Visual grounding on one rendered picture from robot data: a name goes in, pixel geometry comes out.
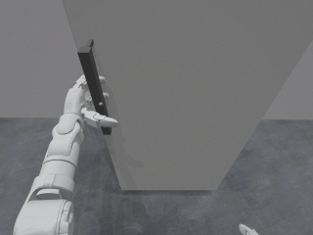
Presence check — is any left robot forearm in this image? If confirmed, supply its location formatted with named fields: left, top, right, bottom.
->
left=13, top=114, right=84, bottom=235

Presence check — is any right robot hand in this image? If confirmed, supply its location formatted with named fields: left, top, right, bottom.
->
left=239, top=224, right=258, bottom=235

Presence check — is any fridge door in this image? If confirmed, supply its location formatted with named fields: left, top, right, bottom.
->
left=63, top=0, right=313, bottom=191

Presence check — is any robot left upper arm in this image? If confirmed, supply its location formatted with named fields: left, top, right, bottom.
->
left=16, top=199, right=74, bottom=235

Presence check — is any left robot hand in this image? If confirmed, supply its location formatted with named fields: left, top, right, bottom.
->
left=64, top=74, right=118, bottom=128

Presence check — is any handle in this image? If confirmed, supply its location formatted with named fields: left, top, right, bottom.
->
left=77, top=39, right=112, bottom=135

